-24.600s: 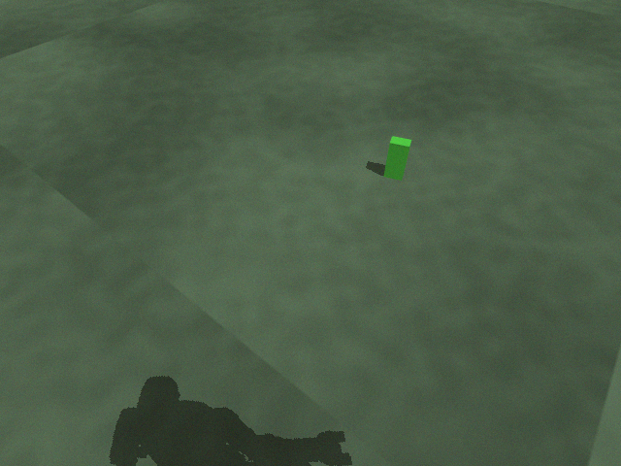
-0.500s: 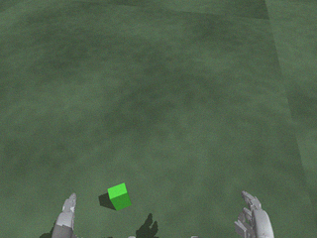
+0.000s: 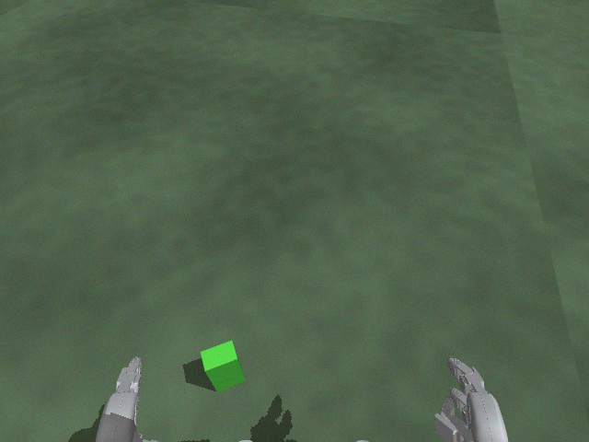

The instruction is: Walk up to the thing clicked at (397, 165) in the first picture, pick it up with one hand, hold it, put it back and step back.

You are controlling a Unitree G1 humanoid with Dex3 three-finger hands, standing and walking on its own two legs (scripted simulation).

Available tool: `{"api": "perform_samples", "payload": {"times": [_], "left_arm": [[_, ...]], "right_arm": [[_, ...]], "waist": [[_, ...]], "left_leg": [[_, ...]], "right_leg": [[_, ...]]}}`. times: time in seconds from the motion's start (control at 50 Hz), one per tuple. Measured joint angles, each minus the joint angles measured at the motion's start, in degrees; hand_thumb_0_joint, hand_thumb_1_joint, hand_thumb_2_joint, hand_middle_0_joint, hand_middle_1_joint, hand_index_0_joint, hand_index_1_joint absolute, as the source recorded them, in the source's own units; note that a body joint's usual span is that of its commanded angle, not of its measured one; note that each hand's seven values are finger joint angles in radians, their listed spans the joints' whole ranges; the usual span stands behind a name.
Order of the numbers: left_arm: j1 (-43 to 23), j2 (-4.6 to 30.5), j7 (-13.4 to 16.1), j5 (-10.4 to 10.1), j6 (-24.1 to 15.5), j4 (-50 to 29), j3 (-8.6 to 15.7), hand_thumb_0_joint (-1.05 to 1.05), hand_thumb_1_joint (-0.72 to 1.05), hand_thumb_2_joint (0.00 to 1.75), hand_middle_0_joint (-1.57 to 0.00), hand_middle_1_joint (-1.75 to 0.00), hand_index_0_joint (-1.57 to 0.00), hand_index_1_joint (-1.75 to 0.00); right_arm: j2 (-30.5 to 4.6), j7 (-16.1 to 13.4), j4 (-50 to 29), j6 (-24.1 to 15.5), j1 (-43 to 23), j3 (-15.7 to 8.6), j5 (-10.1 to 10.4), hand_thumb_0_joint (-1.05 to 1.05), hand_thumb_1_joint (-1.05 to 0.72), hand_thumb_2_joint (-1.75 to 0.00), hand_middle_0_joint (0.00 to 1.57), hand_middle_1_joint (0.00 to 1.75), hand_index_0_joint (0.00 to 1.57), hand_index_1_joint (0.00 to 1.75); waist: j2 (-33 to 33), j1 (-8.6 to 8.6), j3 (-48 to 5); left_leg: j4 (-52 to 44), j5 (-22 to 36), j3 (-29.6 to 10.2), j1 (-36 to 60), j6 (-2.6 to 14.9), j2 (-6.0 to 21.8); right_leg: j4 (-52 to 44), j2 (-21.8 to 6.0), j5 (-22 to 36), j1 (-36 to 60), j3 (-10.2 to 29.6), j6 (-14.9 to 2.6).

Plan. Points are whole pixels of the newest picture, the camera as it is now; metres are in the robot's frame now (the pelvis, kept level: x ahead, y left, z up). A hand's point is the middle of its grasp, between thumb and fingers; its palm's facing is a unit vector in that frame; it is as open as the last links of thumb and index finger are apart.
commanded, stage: stand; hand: left
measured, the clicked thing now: (224, 367) +0.42 +0.22 -0.62
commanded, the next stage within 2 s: none
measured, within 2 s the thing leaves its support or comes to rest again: neither
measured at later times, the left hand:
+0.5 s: hand (161, 435) +0.16 +0.20 -0.08, palm faces -0.01 -0.94 -0.33, open 10.4 cm
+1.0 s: hand out of the picture +0.05 +0.25 -0.11, palm faces -0.01 -0.94 -0.34, open 7.4 cm
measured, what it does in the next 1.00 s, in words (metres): rises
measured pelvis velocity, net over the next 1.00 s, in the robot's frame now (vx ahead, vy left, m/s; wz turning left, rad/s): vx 0.00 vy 0.01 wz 0.00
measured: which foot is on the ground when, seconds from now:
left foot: down 0.00-1.00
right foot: down 0.00-1.00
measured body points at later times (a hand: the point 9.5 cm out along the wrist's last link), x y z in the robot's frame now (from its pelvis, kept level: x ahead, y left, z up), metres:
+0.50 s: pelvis +0.00 +0.00 +0.01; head +0.02 +0.00 +0.46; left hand +0.16 +0.24 -0.06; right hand +0.15 -0.25 -0.09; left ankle +0.00 +0.12 -0.69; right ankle +0.00 -0.12 -0.69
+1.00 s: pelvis +0.00 +0.01 +0.05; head +0.00 +0.01 +0.50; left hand +0.05 +0.30 -0.08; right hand +0.06 -0.27 -0.09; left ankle +0.00 +0.12 -0.69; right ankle +0.00 -0.12 -0.69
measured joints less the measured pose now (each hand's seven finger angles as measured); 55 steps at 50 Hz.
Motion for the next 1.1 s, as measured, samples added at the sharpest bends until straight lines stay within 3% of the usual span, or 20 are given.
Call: {"api": "perform_samples", "payload": {"times": [0.2, 0.28, 0.4, 0.44, 0.48, 0.56, 0.66, 0.88, 1.1], "left_arm": [[0.03, 0.08, -0.05, 0.1, 0.41, -0.04, 0.22, -0.01, -0.5, 0.09, -0.09, -0.09, -0.09, -0.09], [-0.01, 0.02, -0.03, 0.07, 0.62, -0.08, 0.09, -0.01, -0.35, 0.24, -0.14, -0.17, -0.14, -0.17], [-0.16, 0.04, 0.01, 0.05, 0.82, 0.07, 0.05, -0.01, 0.02, 0.58, -0.18, -0.25, -0.19, -0.25], [-3.71, 1.01, -1.63, 2.49, -3.81, 6.95, -0.28, -0.01, 0.16, 0.67, -0.19, -0.27, -0.19, -0.27], [-8.15, 2.57, -3.61, 4.0, -7.57, 16.19, -0.36, -0.01, 0.31, 0.74, -0.2, -0.28, -0.2, -0.28], [-12.27, 5.09, -5.86, 3.84, -11.57, 28.77, 0.4, 0.0, 0.58, 0.82, -0.2, -0.29, -0.21, -0.29], [-12.65, 6.54, -6.41, 3.35, -13.46, 39.0, 1.34, 0.0, 0.77, 0.87, -0.21, -0.29, -0.21, -0.29], [-13.4, 6.65, -6.31, 2.39, -14.5, 53.28, 1.13, 0.01, 0.89, 0.9, -0.21, -0.3, -0.21, -0.3], [-16.41, 6.31, -6.27, 1.92, -14.58, 61.24, 0.49, 0.01, 0.9, 0.9, -0.21, -0.3, -0.21, -0.3]], "right_arm": [[0.1, -0.07, 0.09, 0.36, -0.04, -0.03, -0.17, 0.01, -0.9, -0.9, 0.2, 0.3, 0.2, 0.3], [-0.01, -0.1, 0.07, 0.46, -0.06, -0.22, -0.15, 0.01, -0.9, -0.9, 0.2, 0.3, 0.2, 0.3], [-0.16, -0.1, -0.03, 0.58, -0.09, -0.27, -0.13, 0.01, -0.9, -0.89, 0.2, 0.3, 0.2, 0.3], [-0.71, 1.76, 3.34, 1.38, -1.99, -0.66, -3.27, 0.01, -0.9, -0.89, 0.2, 0.3, 0.2, 0.3], [-1.85, 4.38, 8.31, 3.85, -4.43, -0.51, -5.01, 0.01, -0.9, -0.89, 0.2, 0.3, 0.2, 0.3], [-3.44, 7.91, 13.96, 6.48, -6.06, -1.57, -4.49, 0.01, -0.9, -0.89, 0.2, 0.3, 0.2, 0.3], [-5.24, 9.32, 18.35, 7.15, -4.76, -3.3, -4.04, 0.01, -0.9, -0.89, 0.2, 0.3, 0.2, 0.3], [-5.9, 9.63, 27.22, 7.92, -4.19, -3.09, -3.24, 0.01, -0.9, -0.89, 0.2, 0.3, 0.2, 0.3], [-5.29, 9.42, 32.45, 7.77, -6.92, -2.16, -2.45, 0.01, -0.9, -0.89, 0.2, 0.3, 0.2, 0.3]], "waist": [[-0.07, 0.0, -0.31], [-0.06, -0.05, -0.33], [-0.07, -0.07, -0.23], [-0.72, 0.57, 2.21], [-1.72, 1.31, 3.88], [-2.96, 1.61, 6.05], [-3.0, 1.37, 6.61], [-2.05, 1.52, 7.83], [-1.54, 1.82, 8.5]], "left_leg": [[0.07, -0.48, -0.14, 0.28, 0.01, 0.04], [0.08, -0.53, -0.19, 0.51, -0.01, 0.03], [-0.08, -0.32, -0.11, 0.69, -0.01, 0.02], [-1.26, 0.33, 0.32, 3.05, 0.18, -0.38], [-3.2, 1.45, 0.86, 5.31, 0.41, -0.94], [-7.28, 3.63, 1.43, 9.07, 0.55, -1.69], [-11.99, 5.75, 1.65, 13.02, 0.83, -1.95], [-22.85, 10.71, 1.79, 21.11, 1.35, -2.58], [-30.74, 14.75, 1.86, 26.56, 1.47, -3.18]], "right_leg": [[-0.1, 0.05, -0.43, 0.4, -0.13, 0.07], [-0.14, 0.05, -0.47, 0.68, -0.17, 0.05], [-0.21, 0.04, -0.29, 0.78, -0.09, 0.04], [-0.62, -0.35, -0.02, 2.73, 0.29, -0.14], [-1.45, -0.88, 0.53, 4.41, 0.77, -0.27], [-4.19, -1.58, 2.03, 7.5, 1.26, -0.09], [-8.91, -1.74, 4.22, 11.43, 1.38, 0.34], [-20.28, -2.13, 9.5, 19.79, 1.3, 1.21], [-27.26, -2.58, 13.01, 24.85, 1.25, 1.59]]}}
